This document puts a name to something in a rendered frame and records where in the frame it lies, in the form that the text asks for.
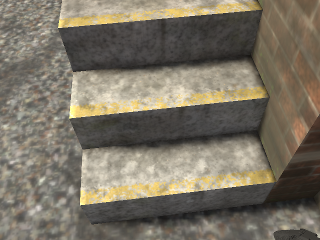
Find robot right hand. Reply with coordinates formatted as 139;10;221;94
273;228;320;240

